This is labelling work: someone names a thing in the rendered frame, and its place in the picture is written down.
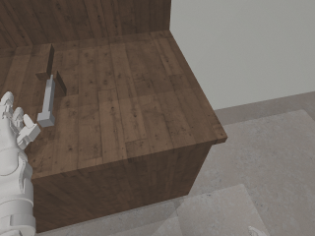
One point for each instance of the right robot hand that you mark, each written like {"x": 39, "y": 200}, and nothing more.
{"x": 255, "y": 232}

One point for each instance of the left robot forearm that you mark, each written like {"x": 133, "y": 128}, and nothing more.
{"x": 16, "y": 194}

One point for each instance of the left robot hand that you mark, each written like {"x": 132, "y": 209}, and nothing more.
{"x": 13, "y": 134}

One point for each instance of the tap lever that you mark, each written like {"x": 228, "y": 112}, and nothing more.
{"x": 45, "y": 118}

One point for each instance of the counter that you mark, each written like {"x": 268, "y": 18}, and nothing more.
{"x": 132, "y": 125}

